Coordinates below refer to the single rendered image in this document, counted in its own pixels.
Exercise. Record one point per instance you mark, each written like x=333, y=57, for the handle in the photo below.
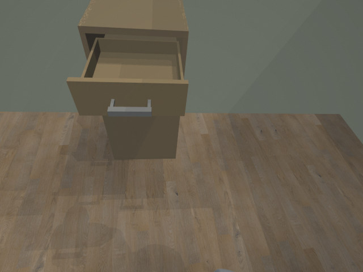
x=129, y=111

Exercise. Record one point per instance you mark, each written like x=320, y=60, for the drawer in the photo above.
x=131, y=72

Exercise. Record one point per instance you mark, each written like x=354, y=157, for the cabinet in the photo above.
x=152, y=137

